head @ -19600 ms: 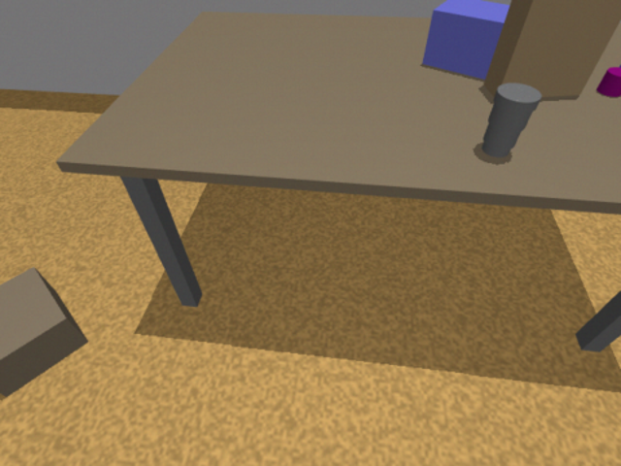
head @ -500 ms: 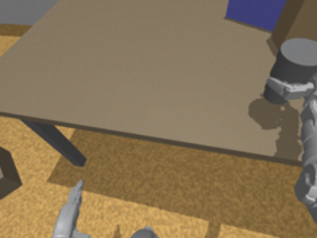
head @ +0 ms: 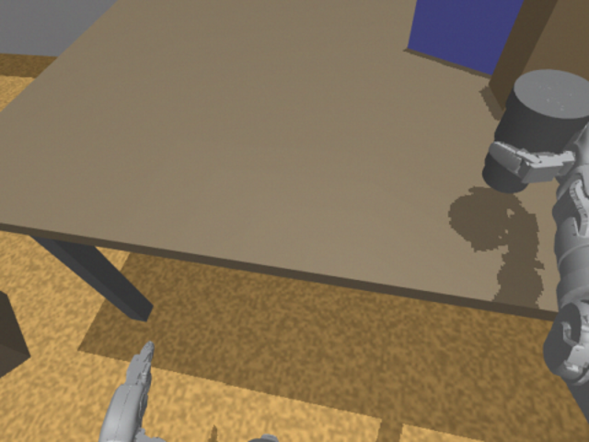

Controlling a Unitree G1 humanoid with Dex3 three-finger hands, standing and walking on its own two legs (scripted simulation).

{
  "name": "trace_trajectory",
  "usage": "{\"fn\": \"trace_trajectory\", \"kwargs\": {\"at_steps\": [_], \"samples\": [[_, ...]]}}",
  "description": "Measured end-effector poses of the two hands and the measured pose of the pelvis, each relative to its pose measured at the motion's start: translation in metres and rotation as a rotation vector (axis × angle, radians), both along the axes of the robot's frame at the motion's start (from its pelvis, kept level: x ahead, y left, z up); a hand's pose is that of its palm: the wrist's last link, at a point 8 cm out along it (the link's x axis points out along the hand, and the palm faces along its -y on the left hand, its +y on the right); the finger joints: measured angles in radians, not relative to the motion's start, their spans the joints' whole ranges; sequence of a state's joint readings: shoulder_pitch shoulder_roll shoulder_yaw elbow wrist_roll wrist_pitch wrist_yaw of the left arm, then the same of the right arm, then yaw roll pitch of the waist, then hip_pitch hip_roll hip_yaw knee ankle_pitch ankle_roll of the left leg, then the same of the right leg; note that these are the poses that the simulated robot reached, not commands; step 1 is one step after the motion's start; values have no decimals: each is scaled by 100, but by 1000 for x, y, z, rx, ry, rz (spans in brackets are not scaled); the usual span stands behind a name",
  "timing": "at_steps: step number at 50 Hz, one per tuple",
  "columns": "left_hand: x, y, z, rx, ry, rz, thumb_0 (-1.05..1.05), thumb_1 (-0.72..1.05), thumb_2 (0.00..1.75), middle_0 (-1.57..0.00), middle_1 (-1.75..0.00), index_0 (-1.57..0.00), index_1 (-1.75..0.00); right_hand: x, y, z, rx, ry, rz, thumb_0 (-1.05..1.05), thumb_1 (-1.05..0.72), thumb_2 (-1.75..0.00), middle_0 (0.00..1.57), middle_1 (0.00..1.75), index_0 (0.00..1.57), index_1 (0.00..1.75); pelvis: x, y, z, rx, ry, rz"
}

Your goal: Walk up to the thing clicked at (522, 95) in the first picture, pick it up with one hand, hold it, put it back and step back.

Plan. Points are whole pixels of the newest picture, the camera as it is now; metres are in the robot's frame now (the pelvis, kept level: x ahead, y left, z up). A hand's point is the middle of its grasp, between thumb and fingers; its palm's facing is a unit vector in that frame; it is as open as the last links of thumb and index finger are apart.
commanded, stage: lift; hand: right
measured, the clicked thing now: (527, 140) +0.50 -0.22 +0.13
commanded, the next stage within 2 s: hold in 1.48 s
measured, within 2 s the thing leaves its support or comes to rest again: neither
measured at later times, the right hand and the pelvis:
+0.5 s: hand (544, 130) +0.47 -0.21 +0.18, palm faces +0.19 +0.98 +0.00, open 10.6 cm; pelvis +0.01 +0.00 +0.01, yaw +0 degrees
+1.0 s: hand (580, 141) +0.38 -0.19 +0.24, palm faces +0.18 +0.98 -0.01, open 10.6 cm; pelvis +0.00 +0.01 +0.03, yaw -1 degrees
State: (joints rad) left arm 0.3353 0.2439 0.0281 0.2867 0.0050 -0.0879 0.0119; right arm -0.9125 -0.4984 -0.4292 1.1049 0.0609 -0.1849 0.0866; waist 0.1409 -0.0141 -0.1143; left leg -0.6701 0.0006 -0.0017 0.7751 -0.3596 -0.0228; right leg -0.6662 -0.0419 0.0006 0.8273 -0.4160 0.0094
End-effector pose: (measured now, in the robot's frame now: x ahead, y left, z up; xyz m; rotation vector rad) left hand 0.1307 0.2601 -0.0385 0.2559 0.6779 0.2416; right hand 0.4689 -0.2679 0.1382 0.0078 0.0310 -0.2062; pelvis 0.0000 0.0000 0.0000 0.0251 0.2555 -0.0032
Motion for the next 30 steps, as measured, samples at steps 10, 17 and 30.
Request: {"fn": "trace_trajectory", "kwargs": {"at_steps": [10,17,30], "samples": [[1,0,2,-6,3,12,-1,-53,5,-6,-5,-5,-5,-2,-3,10,-4,-8,-1,1,42,-105,72,93,70,95,2,-3,4,-1,-14,2],[3,5,5,-1,-1,22,-1,-53,5,-6,-5,-6,-5,-10,1,19,2,-18,7,1,42,-105,72,93,70,95,5,-4,9,-2,-36,3],[9,-6,-1,-72,-9,15,-1,-53,5,-6,-5,-5,-5,-45,13,53,-23,-70,11,1,42,-105,72,93,70,95,8,-2,17,-9,-108,0]]}}
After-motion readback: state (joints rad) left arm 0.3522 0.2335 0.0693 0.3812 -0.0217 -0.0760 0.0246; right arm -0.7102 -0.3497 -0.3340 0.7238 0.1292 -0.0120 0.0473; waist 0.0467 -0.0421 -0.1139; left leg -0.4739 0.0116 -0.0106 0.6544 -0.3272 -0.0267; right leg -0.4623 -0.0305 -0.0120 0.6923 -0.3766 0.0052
